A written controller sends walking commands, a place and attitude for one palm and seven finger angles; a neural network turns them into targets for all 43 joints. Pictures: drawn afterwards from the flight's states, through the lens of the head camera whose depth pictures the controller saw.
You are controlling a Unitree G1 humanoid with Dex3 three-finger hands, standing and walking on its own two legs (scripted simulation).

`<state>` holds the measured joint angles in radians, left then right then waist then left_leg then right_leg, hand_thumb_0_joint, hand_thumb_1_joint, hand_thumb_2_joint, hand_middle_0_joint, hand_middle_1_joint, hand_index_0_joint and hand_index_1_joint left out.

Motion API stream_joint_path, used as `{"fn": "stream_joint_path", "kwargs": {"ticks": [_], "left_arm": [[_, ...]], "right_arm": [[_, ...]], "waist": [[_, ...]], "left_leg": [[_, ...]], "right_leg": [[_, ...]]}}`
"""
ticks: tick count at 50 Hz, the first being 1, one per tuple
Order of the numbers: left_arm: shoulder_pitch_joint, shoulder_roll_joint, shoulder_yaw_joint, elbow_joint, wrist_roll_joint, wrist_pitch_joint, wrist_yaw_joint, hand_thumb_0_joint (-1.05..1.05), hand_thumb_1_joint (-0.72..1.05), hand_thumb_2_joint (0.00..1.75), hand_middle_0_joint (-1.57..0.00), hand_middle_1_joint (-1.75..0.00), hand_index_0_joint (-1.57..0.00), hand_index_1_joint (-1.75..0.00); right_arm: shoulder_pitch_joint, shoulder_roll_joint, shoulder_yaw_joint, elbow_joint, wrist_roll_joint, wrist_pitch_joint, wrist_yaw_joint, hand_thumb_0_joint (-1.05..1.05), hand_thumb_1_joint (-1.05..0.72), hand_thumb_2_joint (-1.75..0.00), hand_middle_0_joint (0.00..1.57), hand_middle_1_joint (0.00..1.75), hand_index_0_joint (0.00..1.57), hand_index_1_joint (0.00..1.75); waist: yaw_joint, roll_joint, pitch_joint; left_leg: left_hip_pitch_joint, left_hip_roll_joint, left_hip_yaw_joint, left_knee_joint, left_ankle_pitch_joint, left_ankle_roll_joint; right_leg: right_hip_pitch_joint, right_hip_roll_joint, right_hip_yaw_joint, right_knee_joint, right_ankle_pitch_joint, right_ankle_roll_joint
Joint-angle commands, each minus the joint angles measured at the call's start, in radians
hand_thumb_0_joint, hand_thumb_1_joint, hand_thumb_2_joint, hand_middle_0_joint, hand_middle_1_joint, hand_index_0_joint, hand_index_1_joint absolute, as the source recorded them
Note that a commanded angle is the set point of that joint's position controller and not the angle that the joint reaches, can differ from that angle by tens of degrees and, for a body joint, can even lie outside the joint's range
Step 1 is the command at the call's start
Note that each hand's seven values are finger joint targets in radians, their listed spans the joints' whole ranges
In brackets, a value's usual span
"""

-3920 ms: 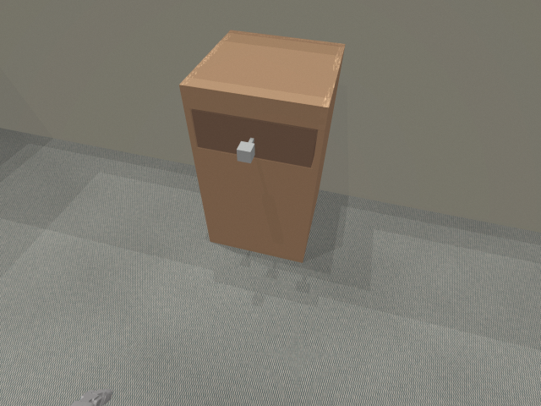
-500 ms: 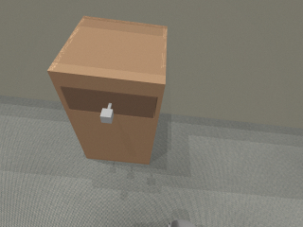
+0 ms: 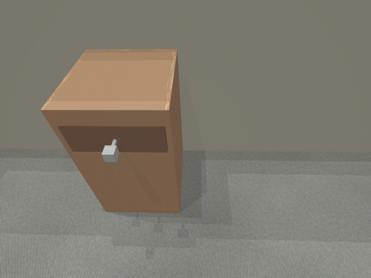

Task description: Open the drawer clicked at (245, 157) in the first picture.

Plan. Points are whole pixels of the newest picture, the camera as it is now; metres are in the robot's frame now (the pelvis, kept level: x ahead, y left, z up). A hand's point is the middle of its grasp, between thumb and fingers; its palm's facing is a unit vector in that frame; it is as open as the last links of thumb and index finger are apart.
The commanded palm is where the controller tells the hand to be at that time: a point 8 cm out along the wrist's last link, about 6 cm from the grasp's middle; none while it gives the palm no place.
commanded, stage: come to a stop and stand still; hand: left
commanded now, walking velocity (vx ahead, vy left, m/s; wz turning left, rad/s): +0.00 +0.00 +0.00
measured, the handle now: (112, 149) +0.58 +0.30 -0.15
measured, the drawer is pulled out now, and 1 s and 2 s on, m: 0.00 0.00 0.00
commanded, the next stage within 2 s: look again from close up in 0.34 s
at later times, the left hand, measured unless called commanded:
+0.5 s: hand out of the picture -0.06 +0.13 -0.17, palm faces +0.06 -0.98 -0.16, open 7.4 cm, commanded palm none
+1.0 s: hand out of the picture +0.00 +0.20 -0.17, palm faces +0.03 -0.98 -0.20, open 7.3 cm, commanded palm none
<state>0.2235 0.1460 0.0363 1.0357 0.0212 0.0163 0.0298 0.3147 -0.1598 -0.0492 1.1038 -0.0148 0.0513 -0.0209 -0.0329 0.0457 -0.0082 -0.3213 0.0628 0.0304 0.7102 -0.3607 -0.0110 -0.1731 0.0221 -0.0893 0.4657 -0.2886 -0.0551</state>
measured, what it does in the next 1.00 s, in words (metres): steps on the spot: left foot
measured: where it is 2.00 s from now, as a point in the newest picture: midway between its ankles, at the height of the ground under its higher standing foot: outside the picture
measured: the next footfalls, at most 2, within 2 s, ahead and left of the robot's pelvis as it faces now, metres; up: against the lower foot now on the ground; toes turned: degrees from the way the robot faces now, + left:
left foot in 0.06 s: +0.01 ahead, +0.12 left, +0.00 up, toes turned +2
right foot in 1.72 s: +0.14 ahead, -0.04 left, +0.00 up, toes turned -1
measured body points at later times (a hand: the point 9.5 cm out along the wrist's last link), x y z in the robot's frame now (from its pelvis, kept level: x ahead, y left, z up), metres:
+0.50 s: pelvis -0.01 -0.02 +0.00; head +0.00 -0.02 +0.45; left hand -0.06 +0.18 -0.16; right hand -0.01 -0.23 -0.16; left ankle -0.03 +0.13 -0.73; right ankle -0.02 -0.08 -0.74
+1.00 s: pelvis -0.01 +0.02 +0.00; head -0.01 +0.02 +0.45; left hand +0.00 +0.25 -0.16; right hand -0.03 -0.18 -0.17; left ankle -0.03 +0.12 -0.74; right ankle -0.02 -0.08 -0.74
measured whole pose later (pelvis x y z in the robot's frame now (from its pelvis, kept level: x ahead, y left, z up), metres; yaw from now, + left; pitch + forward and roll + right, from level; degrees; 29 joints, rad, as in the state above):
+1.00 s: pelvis -0.01 +0.02 +0.00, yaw +0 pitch -1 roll +0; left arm 0.28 0.15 0.00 1.08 0.01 -0.01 0.03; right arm 0.34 -0.12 0.03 1.10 -0.02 -0.02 -0.03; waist 0.00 0.01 0.01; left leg -0.18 -0.01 0.05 0.48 -0.29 0.03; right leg -0.20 -0.01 -0.07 0.50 -0.28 -0.02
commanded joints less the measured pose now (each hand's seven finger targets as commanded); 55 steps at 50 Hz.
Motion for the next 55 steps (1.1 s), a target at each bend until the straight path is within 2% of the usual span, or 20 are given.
{"fn": "stream_joint_path", "kwargs": {"ticks": [1,3,5,6,7,14,21,22,23,24,25,26,29,31,32,34,38,44,51,55], "left_arm": [[0.043,0.111,0.012,-0.007,-0.011,-0.023,0.004,0.00,0.90,0.90,-0.20,-0.30,-0.20,-0.30],[0.074,0.079,0.003,0.014,-0.022,-0.027,0.003,0.00,0.90,0.90,-0.20,-0.30,-0.20,-0.30],[0.086,0.069,0.002,0.026,-0.022,-0.027,0.004,0.00,0.90,0.90,-0.20,-0.30,-0.20,-0.30],[0.089,0.078,0.001,0.042,-0.022,-0.025,0.004,0.00,0.90,0.90,-0.20,-0.30,-0.20,-0.30],[0.094,0.089,0.002,0.051,-0.022,-0.026,0.004,0.00,0.90,0.90,-0.20,-0.30,-0.20,-0.30],[0.119,0.076,-0.011,0.088,-0.015,-0.026,0.001,0.00,0.90,0.90,-0.20,-0.30,-0.20,-0.30],[0.152,0.062,-0.012,0.099,-0.015,-0.031,0.002,0.00,0.90,0.90,-0.20,-0.30,-0.20,-0.30],[0.244,0.095,-0.016,0.113,0.006,-0.074,0.048,0.00,0.90,0.90,-0.20,-0.30,-0.20,-0.30],[0.232,0.133,-0.011,0.073,0.003,-0.081,0.044,0.00,0.90,0.90,-0.20,-0.30,-0.20,-0.30],[0.194,0.132,-0.012,0.064,-0.001,-0.081,0.034,0.00,0.90,0.90,-0.20,-0.30,-0.20,-0.30],[0.150,0.121,-0.012,0.054,0.002,-0.079,0.029,0.00,0.90,0.90,-0.20,-0.30,-0.20,-0.30],[0.133,0.117,-0.013,0.032,0.002,-0.077,0.024,0.00,0.90,0.90,-0.20,-0.30,-0.20,-0.30],[0.119,0.085,-0.019,0.024,-0.004,-0.065,0.018,0.00,0.90,0.90,-0.20,-0.30,-0.20,-0.30],[0.150,0.055,-0.022,0.025,-0.010,-0.063,0.016,0.00,0.90,0.90,-0.20,-0.30,-0.20,-0.30],[0.147,0.060,-0.024,0.033,-0.012,-0.060,0.013,0.00,0.90,0.90,-0.20,-0.30,-0.20,-0.30],[0.161,0.066,-0.024,0.036,-0.013,-0.052,0.010,0.00,0.90,0.90,-0.20,-0.30,-0.20,-0.30],[0.152,0.071,-0.027,0.037,-0.013,-0.046,0.009,0.00,0.90,0.90,-0.20,-0.30,-0.20,-0.30],[0.141,0.078,-0.027,0.029,-0.013,-0.038,0.007,0.00,0.90,0.90,-0.20,-0.30,-0.20,-0.30],[0.142,0.074,-0.028,0.036,-0.012,-0.037,0.006,0.00,0.90,0.90,-0.20,-0.30,-0.20,-0.30],[0.154,0.090,-0.017,0.036,-0.003,-0.039,0.004,0.00,0.90,0.90,-0.20,-0.30,-0.20,-0.30]], "right_arm": [[0.039,-0.022,0.015,-0.014,-0.002,-0.032,-0.014,0.00,-0.90,-0.90,0.20,0.30,0.20,0.30],[0.050,-0.047,0.023,0.006,-0.001,-0.053,-0.024,0.00,-0.90,-0.90,0.20,0.30,0.20,0.30],[0.035,-0.064,0.026,0.016,-0.003,-0.057,-0.032,0.00,-0.90,-0.90,0.20,0.30,0.20,0.30],[0.024,-0.053,0.030,0.026,-0.003,-0.060,-0.032,0.00,-0.90,-0.90,0.20,0.30,0.20,0.30],[0.018,-0.047,0.031,0.027,0.000,-0.060,-0.032,0.00,-0.90,-0.90,0.20,0.30,0.20,0.30],[0.013,-0.045,0.037,0.027,0.001,-0.043,-0.028,0.00,-0.90,-0.90,0.20,0.30,0.20,0.30],[0.034,-0.042,0.044,0.029,-0.003,-0.046,-0.026,0.00,-0.90,-0.90,0.20,0.30,0.20,0.30],[-0.073,-0.076,0.035,-0.035,0.009,-0.074,-0.008,0.00,-0.90,-0.90,0.20,0.30,0.20,0.30],[-0.001,-0.026,0.036,-0.075,0.010,-0.058,-0.008,0.00,-0.90,-0.90,0.20,0.30,0.20,0.30],[0.006,-0.021,0.038,-0.070,0.008,-0.049,-0.004,0.00,-0.90,-0.90,0.20,0.30,0.20,0.30],[0.020,-0.017,0.038,-0.070,0.008,-0.052,-0.002,0.00,-0.90,-0.90,0.20,0.30,0.20,0.30],[0.042,-0.016,0.039,-0.071,0.004,-0.056,0.002,0.00,-0.90,-0.90,0.20,0.30,0.20,0.30],[0.095,-0.026,0.045,-0.063,-0.001,-0.071,0.000,0.00,-0.90,-0.90,0.20,0.30,0.20,0.30],[0.099,-0.052,0.049,-0.065,-0.007,-0.079,-0.006,0.00,-0.90,-0.90,0.20,0.30,0.20,0.30],[0.089,-0.051,0.052,-0.059,-0.006,-0.083,-0.009,0.00,-0.90,-0.90,0.20,0.30,0.20,0.30],[0.069,-0.057,0.055,-0.061,-0.003,-0.086,-0.013,0.00,-0.90,-0.90,0.20,0.30,0.20,0.30],[0.077,-0.057,0.060,-0.052,-0.002,-0.085,-0.016,0.00,-0.90,-0.90,0.20,0.30,0.20,0.30],[0.080,-0.059,0.064,-0.032,-0.003,-0.085,-0.014,0.00,-0.90,-0.90,0.20,0.30,0.20,0.30],[0.080,-0.062,0.063,-0.020,-0.002,-0.088,-0.016,0.00,-0.90,-0.90,0.20,0.30,0.20,0.30],[0.081,-0.071,0.059,-0.022,-0.005,-0.077,-0.009,0.00,-0.90,-0.90,0.20,0.30,0.20,0.30]], "waist": [[0.013,-0.116,0.058],[0.029,-0.022,0.029],[0.040,-0.014,0.023],[0.043,0.064,0.012],[0.044,0.071,0.001],[0.033,-0.073,0.114],[0.030,-0.067,0.117],[0.079,-0.130,0.148],[0.018,-0.097,0.062],[0.019,-0.059,0.044],[0.002,-0.058,0.021],[-0.003,-0.073,0.021],[-0.009,-0.059,0.051],[0.015,-0.038,0.057],[0.022,0.016,0.051],[0.040,0.042,0.063],[0.043,-0.061,0.099],[0.047,-0.018,0.114],[0.046,-0.038,0.077],[0.049,-0.053,0.095]], "left_leg": [[0.093,0.007,-0.012,-0.220,0.114,0.000],[0.181,0.064,-0.072,-0.313,0.370,0.024],[0.169,0.082,-0.065,-0.301,0.379,0.027],[0.174,0.075,-0.063,-0.311,0.415,0.029],[0.173,0.073,-0.056,-0.322,0.405,0.027],[0.152,0.042,-0.037,-0.361,0.180,0.017],[0.157,0.033,-0.031,-0.364,0.182,0.021],[0.008,0.012,0.029,-0.114,0.078,-0.018],[0.017,-0.003,-0.042,-0.047,-0.008,0.010],[0.045,0.008,-0.038,-0.031,-0.010,0.024],[0.057,0.009,-0.023,-0.055,-0.008,0.022],[0.077,-0.006,-0.012,-0.094,0.029,0.018],[0.128,0.001,-0.039,-0.228,0.136,0.030],[0.087,0.047,-0.074,-0.262,0.210,0.050],[0.072,0.046,-0.087,-0.278,0.250,0.051],[0.044,0.051,-0.092,-0.301,0.269,0.055],[0.021,0.041,-0.091,-0.321,0.220,0.056],[0.011,0.041,-0.102,-0.357,0.193,0.062],[0.056,0.041,-0.097,-0.358,0.229,0.066],[0.021,0.013,-0.072,-0.326,0.078,0.069]], "right_leg": [[-0.051,-0.218,0.179,-0.144,0.239,-0.063],[-0.042,-0.144,0.138,-0.105,0.286,-0.003],[-0.006,-0.125,0.134,-0.115,0.282,0.018],[0.020,-0.133,0.123,-0.103,0.317,0.020],[0.048,-0.133,0.118,-0.106,0.315,0.021],[-0.030,-0.134,0.155,-0.218,0.074,0.027],[-0.050,-0.136,0.161,-0.239,0.016,0.023],[-0.008,-0.216,0.244,-0.188,0.667,0.130],[0.027,-0.275,0.262,-0.166,0.645,0.088],[-0.009,-0.277,0.249,-0.183,0.461,0.033],[-0.043,-0.253,0.225,-0.190,0.239,-0.043],[-0.066,-0.230,0.204,-0.186,0.142,-0.065],[-0.127,-0.162,0.151,-0.129,-0.006,-0.041],[-0.095,-0.116,0.141,-0.090,0.037,-0.020],[-0.052,-0.114,0.121,-0.060,0.100,-0.015],[-0.016,-0.109,0.106,-0.034,0.132,-0.006],[-0.011,-0.117,0.108,-0.045,0.125,0.001],[-0.003,-0.112,0.098,-0.040,0.100,0.007],[0.006,-0.118,0.097,-0.036,0.132,0.013],[-0.008,-0.139,0.126,-0.042,-0.031,-0.010]]}}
